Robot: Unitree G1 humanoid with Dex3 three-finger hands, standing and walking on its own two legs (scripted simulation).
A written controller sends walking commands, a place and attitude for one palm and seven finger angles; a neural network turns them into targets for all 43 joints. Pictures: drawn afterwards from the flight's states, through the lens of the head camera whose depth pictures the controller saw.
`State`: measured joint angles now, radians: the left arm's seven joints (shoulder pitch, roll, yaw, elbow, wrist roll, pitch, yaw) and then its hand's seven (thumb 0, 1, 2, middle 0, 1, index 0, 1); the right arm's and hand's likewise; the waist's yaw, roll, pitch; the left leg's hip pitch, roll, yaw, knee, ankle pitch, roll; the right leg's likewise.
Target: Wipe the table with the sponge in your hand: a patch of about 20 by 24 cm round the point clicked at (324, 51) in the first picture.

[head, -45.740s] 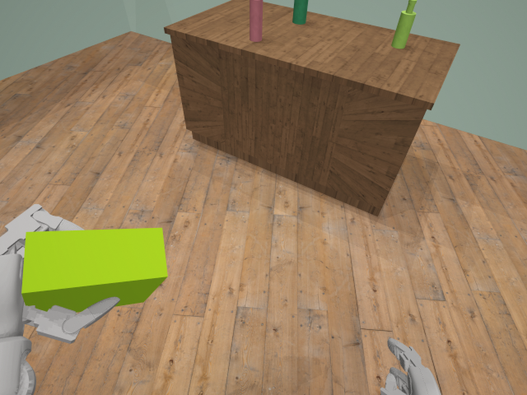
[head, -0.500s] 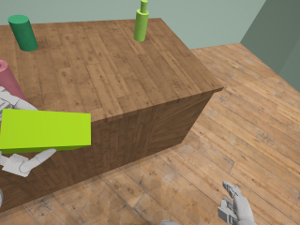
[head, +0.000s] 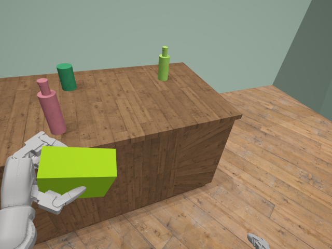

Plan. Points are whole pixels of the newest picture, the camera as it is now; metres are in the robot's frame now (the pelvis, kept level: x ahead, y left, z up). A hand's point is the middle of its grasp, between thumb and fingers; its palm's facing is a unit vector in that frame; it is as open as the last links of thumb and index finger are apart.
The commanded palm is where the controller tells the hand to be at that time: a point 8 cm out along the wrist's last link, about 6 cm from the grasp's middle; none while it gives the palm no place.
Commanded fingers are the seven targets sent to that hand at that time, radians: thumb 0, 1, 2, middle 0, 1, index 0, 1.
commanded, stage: stop stepping back and stand still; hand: left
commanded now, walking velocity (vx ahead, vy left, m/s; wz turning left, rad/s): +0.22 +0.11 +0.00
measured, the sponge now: (88, 174) +0.23 +0.19 +0.13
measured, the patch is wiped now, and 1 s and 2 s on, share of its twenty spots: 1.00 1.00 1.00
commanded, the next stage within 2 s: stand and wait in 0.38 s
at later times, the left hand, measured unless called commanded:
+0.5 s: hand (46, 198) +0.15 +0.23 +0.15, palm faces +0.37 -0.87 -0.33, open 10.1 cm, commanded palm +0.11 +0.28 +0.18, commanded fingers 0.00 0.10 1.30 -1.20 -1.60 -1.20 -1.60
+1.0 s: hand (25, 194) +0.15 +0.26 +0.16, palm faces +0.44 -0.82 -0.36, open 10.1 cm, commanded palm +0.11 +0.30 +0.18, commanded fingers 0.00 0.10 1.30 -1.20 -1.60 -1.20 -1.60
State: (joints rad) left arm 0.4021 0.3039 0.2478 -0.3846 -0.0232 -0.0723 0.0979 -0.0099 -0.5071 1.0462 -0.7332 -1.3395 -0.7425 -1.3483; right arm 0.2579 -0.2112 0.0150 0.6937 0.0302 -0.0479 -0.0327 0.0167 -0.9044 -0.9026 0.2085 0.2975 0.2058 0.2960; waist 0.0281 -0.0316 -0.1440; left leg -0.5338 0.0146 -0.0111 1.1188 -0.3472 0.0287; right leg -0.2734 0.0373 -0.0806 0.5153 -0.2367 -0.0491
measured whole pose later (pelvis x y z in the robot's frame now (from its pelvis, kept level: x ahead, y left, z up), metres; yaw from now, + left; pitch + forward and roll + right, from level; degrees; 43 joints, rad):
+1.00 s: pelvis -0.03 +0.01 +0.01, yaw +3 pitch +0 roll -1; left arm 0.52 0.36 0.30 -0.50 -0.04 -0.11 0.15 -0.01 -0.51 1.05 -0.74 -1.34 -0.75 -1.34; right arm 0.20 -0.22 0.00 0.62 0.01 -0.11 -0.07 0.01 -0.91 -0.90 0.21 0.30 0.20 0.30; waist 0.01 -0.02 -0.04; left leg -0.24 0.01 0.00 0.52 -0.28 0.00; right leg -0.27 0.02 -0.04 0.48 -0.20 -0.02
